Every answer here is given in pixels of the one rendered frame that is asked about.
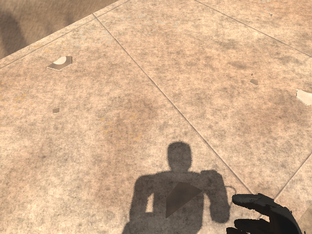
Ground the robot right hand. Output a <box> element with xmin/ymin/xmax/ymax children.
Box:
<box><xmin>226</xmin><ymin>193</ymin><xmax>306</xmax><ymax>234</ymax></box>

